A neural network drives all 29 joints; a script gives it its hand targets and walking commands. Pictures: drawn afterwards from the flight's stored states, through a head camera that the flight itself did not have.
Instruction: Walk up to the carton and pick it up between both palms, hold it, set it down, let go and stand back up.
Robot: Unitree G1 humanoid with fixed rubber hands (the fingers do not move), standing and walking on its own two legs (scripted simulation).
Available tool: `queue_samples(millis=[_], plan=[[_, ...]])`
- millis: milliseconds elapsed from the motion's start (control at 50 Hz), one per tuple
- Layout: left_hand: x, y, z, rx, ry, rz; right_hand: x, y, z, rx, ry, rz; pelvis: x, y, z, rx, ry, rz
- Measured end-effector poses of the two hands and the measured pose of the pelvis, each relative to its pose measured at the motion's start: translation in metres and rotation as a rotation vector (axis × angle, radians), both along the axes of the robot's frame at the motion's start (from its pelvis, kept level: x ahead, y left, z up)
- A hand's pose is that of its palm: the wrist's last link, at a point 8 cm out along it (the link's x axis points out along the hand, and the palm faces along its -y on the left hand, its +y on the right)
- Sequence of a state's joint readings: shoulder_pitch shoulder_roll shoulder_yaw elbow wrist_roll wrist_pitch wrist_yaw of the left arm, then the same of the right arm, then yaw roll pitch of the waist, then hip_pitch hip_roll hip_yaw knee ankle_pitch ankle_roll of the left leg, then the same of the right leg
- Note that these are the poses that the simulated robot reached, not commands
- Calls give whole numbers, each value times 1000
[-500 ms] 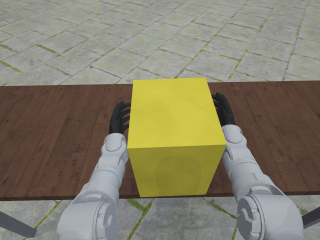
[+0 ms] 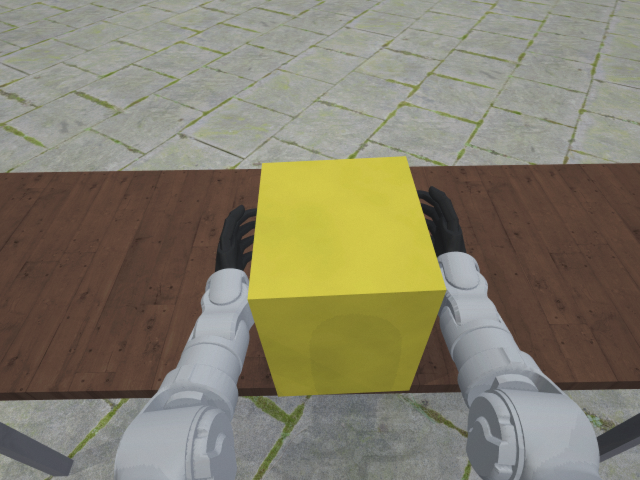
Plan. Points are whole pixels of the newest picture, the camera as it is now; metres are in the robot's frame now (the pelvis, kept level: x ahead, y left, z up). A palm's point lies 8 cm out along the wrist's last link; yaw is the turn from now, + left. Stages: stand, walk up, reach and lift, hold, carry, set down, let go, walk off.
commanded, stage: reach and lift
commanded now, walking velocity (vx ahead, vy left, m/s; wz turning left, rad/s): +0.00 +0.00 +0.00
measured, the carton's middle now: (339, 282) +0.39 +0.00 +0.04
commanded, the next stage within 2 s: none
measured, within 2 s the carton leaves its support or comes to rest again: leaves its support in 0.26 s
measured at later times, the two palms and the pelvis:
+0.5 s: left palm (225, 258) +0.38 +0.15 +0.09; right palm (448, 241) +0.40 -0.13 +0.12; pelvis +0.00 +0.00 +0.00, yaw +0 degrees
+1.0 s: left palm (225, 249) +0.37 +0.14 +0.12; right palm (462, 243) +0.38 -0.14 +0.13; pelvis -0.01 +0.00 +0.00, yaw +0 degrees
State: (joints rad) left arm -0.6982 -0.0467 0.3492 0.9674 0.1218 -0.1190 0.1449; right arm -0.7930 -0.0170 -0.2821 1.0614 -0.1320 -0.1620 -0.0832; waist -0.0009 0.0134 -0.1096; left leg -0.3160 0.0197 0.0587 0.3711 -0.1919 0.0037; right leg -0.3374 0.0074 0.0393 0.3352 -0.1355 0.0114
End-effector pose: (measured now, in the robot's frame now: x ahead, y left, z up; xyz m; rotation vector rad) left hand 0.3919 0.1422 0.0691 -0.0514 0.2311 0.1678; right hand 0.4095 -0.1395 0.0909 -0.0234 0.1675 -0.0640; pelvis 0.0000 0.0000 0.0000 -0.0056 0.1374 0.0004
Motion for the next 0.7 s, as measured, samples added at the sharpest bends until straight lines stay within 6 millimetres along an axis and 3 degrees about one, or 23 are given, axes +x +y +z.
queue_samples(millis=[320, 580, 700], plan=[[-5, 3, 2, 3, -5, 16, -3, 5, 5, 8, -12, -3, -1, 0, 0, -1, -1, 0], [-14, 4, 36, 9, -139, 15, -17, 5, 35, 9, -150, -9, -9, 0, 0, -1, -30, 0], [-23, 3, 33, 5, -104, 12, -26, 5, 32, 7, -118, -11, -16, 0, 1, 0, -69, 1]])
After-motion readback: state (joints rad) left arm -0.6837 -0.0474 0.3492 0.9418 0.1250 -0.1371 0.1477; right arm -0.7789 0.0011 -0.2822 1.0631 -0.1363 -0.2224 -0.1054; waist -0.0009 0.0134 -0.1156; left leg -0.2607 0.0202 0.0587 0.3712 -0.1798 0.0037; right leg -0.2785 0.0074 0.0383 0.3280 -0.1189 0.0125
